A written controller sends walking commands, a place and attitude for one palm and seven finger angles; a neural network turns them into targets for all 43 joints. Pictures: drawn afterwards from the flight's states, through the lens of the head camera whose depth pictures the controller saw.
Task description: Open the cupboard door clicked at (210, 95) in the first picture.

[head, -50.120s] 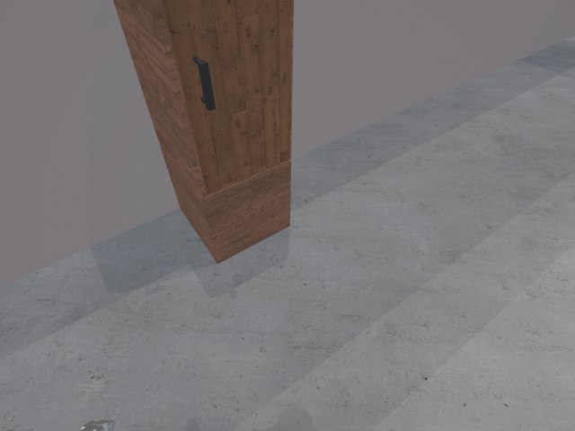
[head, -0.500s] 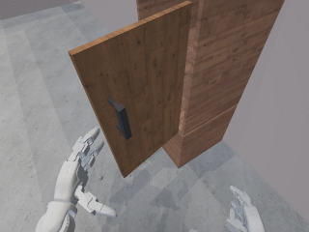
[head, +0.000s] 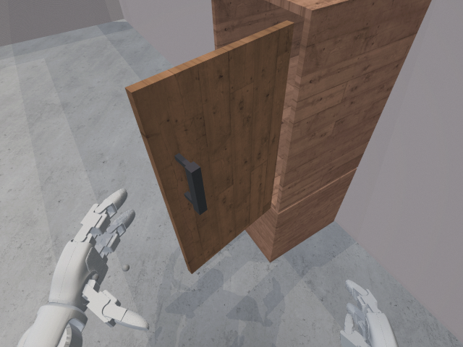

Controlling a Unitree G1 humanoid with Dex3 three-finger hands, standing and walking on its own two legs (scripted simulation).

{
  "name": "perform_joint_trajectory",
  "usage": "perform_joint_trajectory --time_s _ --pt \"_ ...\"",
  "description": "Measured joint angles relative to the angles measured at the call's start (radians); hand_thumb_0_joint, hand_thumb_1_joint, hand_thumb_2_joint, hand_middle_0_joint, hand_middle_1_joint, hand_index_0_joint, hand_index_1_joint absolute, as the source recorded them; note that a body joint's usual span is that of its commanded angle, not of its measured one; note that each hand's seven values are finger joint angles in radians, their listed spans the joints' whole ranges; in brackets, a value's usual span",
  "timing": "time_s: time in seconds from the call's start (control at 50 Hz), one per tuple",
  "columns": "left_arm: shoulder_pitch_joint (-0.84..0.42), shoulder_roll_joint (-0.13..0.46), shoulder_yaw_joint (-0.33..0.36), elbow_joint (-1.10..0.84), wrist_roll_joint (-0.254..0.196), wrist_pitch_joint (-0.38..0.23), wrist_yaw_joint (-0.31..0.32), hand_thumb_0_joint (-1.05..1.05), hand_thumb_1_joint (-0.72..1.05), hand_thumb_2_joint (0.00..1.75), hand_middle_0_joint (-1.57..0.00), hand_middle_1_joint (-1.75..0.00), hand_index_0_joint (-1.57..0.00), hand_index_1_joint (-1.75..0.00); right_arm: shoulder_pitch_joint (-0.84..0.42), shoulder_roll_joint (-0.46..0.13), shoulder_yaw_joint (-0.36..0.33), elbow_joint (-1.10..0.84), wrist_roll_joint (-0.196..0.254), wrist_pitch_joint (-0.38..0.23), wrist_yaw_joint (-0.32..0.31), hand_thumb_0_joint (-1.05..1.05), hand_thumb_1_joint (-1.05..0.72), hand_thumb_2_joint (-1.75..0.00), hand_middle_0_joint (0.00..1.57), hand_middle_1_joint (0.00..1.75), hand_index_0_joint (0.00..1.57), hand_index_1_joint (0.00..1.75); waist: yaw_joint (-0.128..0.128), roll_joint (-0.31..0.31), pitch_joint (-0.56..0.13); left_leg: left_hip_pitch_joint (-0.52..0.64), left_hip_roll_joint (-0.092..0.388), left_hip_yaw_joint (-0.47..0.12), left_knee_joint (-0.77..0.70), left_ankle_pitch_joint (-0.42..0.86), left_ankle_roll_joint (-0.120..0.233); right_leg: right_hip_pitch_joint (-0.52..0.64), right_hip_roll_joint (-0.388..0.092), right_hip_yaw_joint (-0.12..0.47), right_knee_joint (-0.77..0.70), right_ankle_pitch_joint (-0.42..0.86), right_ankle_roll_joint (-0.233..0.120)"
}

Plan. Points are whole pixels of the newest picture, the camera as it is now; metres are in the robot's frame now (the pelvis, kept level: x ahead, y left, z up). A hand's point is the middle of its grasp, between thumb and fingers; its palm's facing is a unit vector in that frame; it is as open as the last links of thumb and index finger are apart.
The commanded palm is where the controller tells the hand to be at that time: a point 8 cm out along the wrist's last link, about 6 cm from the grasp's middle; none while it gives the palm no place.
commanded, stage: draw the hand back to the body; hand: left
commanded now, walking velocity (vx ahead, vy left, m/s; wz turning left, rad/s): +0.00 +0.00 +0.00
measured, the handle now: (190, 184) +0.38 +0.11 +0.08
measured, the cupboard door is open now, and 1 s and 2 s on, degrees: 100 100 100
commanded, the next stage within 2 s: step back with the hand held close in 1.22 s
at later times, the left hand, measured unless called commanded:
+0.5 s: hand (64, 251) +0.21 +0.24 +0.14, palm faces +0.32 -0.87 -0.38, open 13.2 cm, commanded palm +0.17 +0.28 +0.16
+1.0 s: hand (21, 231) +0.21 +0.27 +0.19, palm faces +0.46 -0.79 -0.41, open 7.8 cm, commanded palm +0.16 +0.30 +0.20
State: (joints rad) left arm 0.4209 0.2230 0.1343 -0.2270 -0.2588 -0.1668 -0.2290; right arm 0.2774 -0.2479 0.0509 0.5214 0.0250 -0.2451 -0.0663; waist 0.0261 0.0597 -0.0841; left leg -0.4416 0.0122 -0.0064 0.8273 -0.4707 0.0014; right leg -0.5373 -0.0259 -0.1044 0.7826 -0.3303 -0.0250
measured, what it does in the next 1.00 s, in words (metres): stands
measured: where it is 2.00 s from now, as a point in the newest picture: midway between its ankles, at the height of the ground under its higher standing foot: outside the picture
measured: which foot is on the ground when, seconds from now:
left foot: down 0.00-1.00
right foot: down 0.00-1.00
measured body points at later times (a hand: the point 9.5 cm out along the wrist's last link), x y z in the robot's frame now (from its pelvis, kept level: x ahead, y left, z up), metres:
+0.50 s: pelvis +0.02 +0.02 +0.03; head +0.00 +0.00 +0.48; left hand +0.19 +0.28 +0.17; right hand +0.19 -0.20 -0.05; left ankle -0.03 +0.12 -0.70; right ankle +0.04 -0.11 -0.70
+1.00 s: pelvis +0.02 +0.01 +0.04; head +0.00 -0.02 +0.49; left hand +0.18 +0.31 +0.21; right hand +0.20 -0.22 -0.05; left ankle -0.03 +0.12 -0.70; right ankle +0.04 -0.11 -0.70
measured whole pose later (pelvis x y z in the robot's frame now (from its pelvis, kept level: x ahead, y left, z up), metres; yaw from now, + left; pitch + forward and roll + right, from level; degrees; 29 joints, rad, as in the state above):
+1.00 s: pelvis +0.02 +0.01 +0.04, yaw -1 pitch -5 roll -1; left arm 0.44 0.33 0.34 -0.33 -0.03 -0.11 0.11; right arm 0.20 -0.23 0.02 0.66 -0.02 -0.14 -0.07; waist 0.09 0.07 0.04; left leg 0.00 0.01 0.02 0.38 -0.29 0.01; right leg -0.11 0.00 -0.08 0.37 -0.17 -0.01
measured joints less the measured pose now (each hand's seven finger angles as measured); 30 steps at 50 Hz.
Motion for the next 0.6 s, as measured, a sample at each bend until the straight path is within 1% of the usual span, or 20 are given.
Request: perform_joint_trajectory --time_s 0.16,0.18,0.2,0.24,0.28,0.32,0.38,0.44,0.6 --pt "0.011 0.02 0.031 -0.039 -0.01 0.036 -0.016 -0.02 -0.47 0.32 -0.16 -0.3 -0.15 -0.3 -0.015 0.0 0.011 0.021 0.003 -0.024 -0.01 0.01 -0.9 -0.9 0.2 0.3 0.2 0.3 0.016 -0.001 0.011 0.051 -0.003 -0.007 -0.029 0.008 0.007 0.061 -0.002 -0.007 -0.042 0.013 0.008" --pt "0.009 0.032 0.027 -0.05 0.026 0.044 0.014 -0.02 -0.45 0.32 -0.16 -0.3 -0.16 -0.3 -0.016 0.003 0.009 0.025 -0.004 -0.024 -0.014 0.01 -0.9 -0.9 0.2 0.3 0.2 0.3 0.022 -0.003 0.014 0.064 -0.004 -0.005 -0.038 0.011 0.008 0.073 -0.001 -0.005 -0.05 0.015 0.009" --pt "0.012 0.047 0.022 -0.064 0.068 0.053 0.062 -0.02 -0.43 0.33 -0.16 -0.3 -0.16 -0.3 -0.018 0.008 0.009 0.03 -0.012 -0.02 -0.019 0.01 -0.9 -0.9 0.2 0.3 0.2 0.3 0.025 -0.006 0.018 0.082 -0.004 -0.003 -0.053 0.015 0.009 0.089 0.0 -0.002 -0.062 0.019 0.009" --pt "0.028 0.064 0.015 -0.094 0.132 0.069 0.157 -0.02 -0.39 0.35 -0.16 -0.3 -0.16 -0.3 -0.023 0.015 0.008 0.038 -0.024 -0.007 -0.023 0.01 -0.9 -0.9 0.2 0.3 0.2 0.3 0.023 -0.007 0.031 0.12 -0.005 0.0 -0.089 0.029 0.011 0.127 0.0 0.0 -0.097 0.032 0.012" --pt "0.048 0.065 0.011 -0.117 0.175 0.078 0.228 -0.02 -0.34 0.37 -0.16 -0.3 -0.16 -0.3 -0.024 0.019 0.007 0.043 -0.03 0.006 -0.023 0.01 -0.9 -0.9 0.2 0.3 0.2 0.3 0.022 -0.006 0.042 0.159 -0.007 0.003 -0.131 0.046 0.013 0.164 0.0 0.002 -0.135 0.047 0.014" --pt "0.069 0.063 0.007 -0.132 0.202 0.08 0.272 -0.01 -0.28 0.4 -0.17 -0.3 -0.16 -0.3 -0.024 0.022 0.006 0.053 -0.035 0.018 -0.022 0.01 -0.9 -0.9 0.2 0.3 0.2 0.3 0.024 -0.004 0.052 0.197 -0.01 0.007 -0.173 0.063 0.015 0.199 0.0 0.007 -0.173 0.062 0.017" --pt "0.089 0.062 0.009 -0.138 0.227 0.079 0.308 -0.01 -0.19 0.44 -0.17 -0.3 -0.17 -0.3 -0.027 0.025 0.005 0.072 -0.039 0.037 -0.021 0.01 -0.9 -0.9 0.2 0.3 0.2 0.3 0.029 -0.002 0.066 0.251 -0.013 0.014 -0.233 0.087 0.018 0.248 -0.001 0.013 -0.224 0.083 0.021" --pt "0.088 0.068 0.019 -0.131 0.241 0.078 0.327 -0.01 -0.09 0.48 -0.17 -0.3 -0.17 -0.3 -0.031 0.025 0.003 0.092 -0.041 0.049 -0.021 0.01 -0.9 -0.9 0.2 0.3 0.2 0.3 0.035 0.001 0.082 0.297 -0.016 0.017 -0.281 0.106 0.02 0.291 -0.001 0.016 -0.266 0.099 0.023" --pt "0.057 0.084 0.076 -0.12 0.251 0.07 0.344 -0.01 0.18 0.6 -0.19 -0.3 -0.18 -0.3 -0.049 0.024 -0.004 0.121 -0.048 0.064 -0.014 0.01 -0.9 -0.9 0.2 0.3 0.2 0.3 0.044 0.008 0.105 0.382 -0.018 0.023 -0.377 0.144 0.02 0.367 0.001 0.022 -0.346 0.129 0.025"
